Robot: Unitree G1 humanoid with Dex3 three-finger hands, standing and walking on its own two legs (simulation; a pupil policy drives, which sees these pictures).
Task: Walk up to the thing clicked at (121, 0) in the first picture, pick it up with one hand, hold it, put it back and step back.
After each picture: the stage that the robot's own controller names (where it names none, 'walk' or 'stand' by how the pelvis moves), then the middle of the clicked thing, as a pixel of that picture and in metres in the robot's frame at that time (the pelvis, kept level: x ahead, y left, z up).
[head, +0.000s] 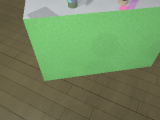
stand; out of the picture +1.04 -0.23 -0.01
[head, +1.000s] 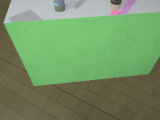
rise first; out of the picture +0.94 -0.13 +0.01
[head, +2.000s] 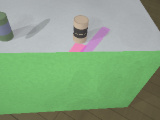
walk; (80, 30) +0.61 +0.07 +0.02
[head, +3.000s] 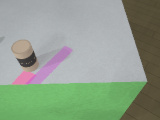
stand; (26, 56) +0.41 +0.26 +0.03
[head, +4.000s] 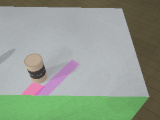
stand; (36, 69) +0.41 +0.22 -0.01
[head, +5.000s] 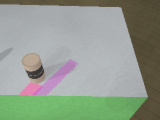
stand; (34, 68) +0.40 +0.23 -0.01
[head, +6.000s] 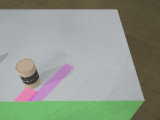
stand; (29, 74) +0.38 +0.25 -0.01
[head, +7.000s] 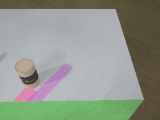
stand; (28, 74) +0.38 +0.25 -0.01
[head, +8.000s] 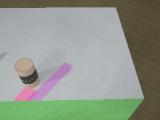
rise first; (28, 73) +0.38 +0.25 -0.01
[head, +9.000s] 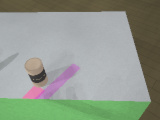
rise first; (37, 73) +0.39 +0.25 -0.01
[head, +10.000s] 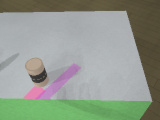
go down; (37, 73) +0.39 +0.24 -0.01
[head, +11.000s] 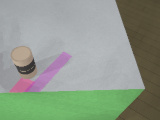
go down; (25, 63) +0.41 +0.22 +0.01
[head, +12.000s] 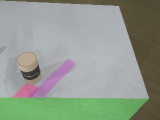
go down; (30, 69) +0.39 +0.22 +0.01
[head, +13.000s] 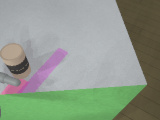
close in; (17, 62) +0.39 +0.23 +0.04
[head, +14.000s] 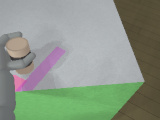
lift; (21, 56) +0.41 +0.22 +0.05
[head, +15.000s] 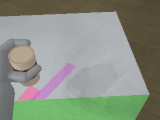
lift; (25, 67) +0.32 +0.20 +0.15
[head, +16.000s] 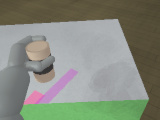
lift; (41, 62) +0.33 +0.16 +0.16
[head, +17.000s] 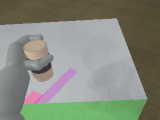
hold; (39, 61) +0.34 +0.17 +0.16
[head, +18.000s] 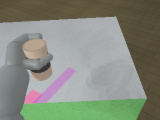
hold; (38, 60) +0.34 +0.17 +0.16
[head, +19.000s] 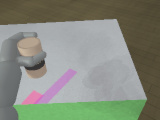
crouch; (33, 58) +0.35 +0.19 +0.16
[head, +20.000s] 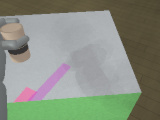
lower; (16, 43) +0.42 +0.24 +0.15
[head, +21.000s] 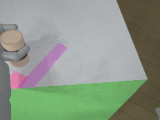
lower; (16, 49) +0.43 +0.24 +0.05
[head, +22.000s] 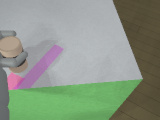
lower; (14, 55) +0.41 +0.24 +0.05
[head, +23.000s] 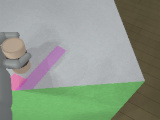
lower; (17, 56) +0.41 +0.23 +0.05
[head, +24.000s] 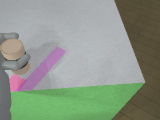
rest; (16, 57) +0.41 +0.24 +0.05
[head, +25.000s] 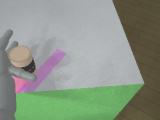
withdraw; (24, 64) +0.39 +0.21 +0.04
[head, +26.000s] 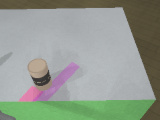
sink last; (40, 75) +0.37 +0.20 +0.02
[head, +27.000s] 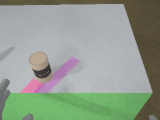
stand; (41, 68) +0.40 +0.21 +0.02
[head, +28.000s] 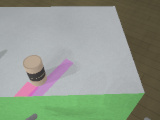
stand; (35, 71) +0.39 +0.22 +0.00
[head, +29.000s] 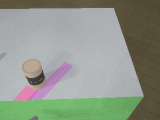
stand; (35, 75) +0.38 +0.22 -0.01
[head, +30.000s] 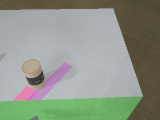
stand; (34, 75) +0.38 +0.22 -0.01
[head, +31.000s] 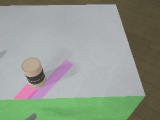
stand; (34, 73) +0.38 +0.22 -0.01
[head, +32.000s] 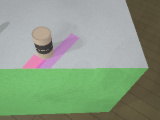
walk; (43, 43) +0.47 +0.18 +0.01
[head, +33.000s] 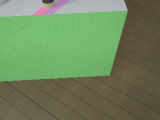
walk; out of the picture +0.81 +0.26 +0.02
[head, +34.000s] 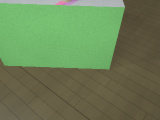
walk; out of the picture +1.12 +0.17 +0.00
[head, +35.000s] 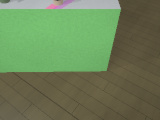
stand; out of the picture +1.02 +0.23 -0.01
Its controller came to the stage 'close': yes
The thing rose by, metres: 0.22
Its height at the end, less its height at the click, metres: +0.00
